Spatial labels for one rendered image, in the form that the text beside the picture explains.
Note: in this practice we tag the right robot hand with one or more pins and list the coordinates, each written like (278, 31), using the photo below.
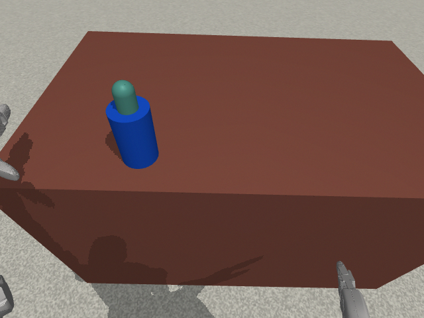
(352, 302)

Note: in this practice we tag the bottle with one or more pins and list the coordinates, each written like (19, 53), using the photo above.
(130, 119)

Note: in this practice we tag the left robot arm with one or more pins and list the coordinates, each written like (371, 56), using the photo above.
(6, 298)

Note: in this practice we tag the left robot hand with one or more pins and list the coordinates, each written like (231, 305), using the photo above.
(6, 170)

